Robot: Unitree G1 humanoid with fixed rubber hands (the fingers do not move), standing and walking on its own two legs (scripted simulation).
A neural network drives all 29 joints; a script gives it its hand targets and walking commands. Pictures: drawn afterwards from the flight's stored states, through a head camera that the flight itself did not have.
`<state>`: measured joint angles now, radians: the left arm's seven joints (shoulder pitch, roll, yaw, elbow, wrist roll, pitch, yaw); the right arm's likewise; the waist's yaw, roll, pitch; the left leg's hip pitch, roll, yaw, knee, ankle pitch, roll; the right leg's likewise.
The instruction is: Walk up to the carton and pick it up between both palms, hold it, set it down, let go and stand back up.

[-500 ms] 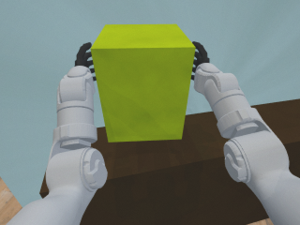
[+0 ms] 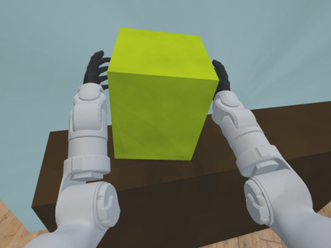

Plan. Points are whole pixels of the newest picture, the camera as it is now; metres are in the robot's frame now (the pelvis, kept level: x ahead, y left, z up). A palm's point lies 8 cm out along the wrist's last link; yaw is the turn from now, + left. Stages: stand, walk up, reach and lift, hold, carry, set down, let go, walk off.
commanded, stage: set down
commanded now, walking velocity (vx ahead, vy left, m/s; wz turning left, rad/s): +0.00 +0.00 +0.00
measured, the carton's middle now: (157, 96) +0.44 +0.01 +0.19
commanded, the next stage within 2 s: none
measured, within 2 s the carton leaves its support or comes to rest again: neither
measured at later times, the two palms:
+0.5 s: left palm (93, 93) +0.40 +0.16 +0.22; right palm (218, 103) +0.38 -0.13 +0.21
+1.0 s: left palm (97, 105) +0.42 +0.16 +0.18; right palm (212, 108) +0.41 -0.13 +0.17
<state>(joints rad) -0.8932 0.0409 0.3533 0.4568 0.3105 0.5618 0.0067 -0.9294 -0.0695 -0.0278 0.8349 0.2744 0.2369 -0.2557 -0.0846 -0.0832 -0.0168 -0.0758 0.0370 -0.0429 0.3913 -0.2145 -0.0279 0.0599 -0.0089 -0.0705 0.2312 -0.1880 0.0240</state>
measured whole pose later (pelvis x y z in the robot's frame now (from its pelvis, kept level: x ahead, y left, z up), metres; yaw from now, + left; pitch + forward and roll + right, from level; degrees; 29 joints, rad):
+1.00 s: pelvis +0.00 +0.00 +0.00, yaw -3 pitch -1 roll -1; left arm -0.93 0.04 0.40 0.84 0.28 0.29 0.04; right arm -0.92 -0.01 -0.27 1.01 0.01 0.11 -0.19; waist 0.01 -0.06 -0.04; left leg -0.13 0.04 0.00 0.35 -0.19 -0.02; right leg -0.04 -0.01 -0.02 0.23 -0.17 0.03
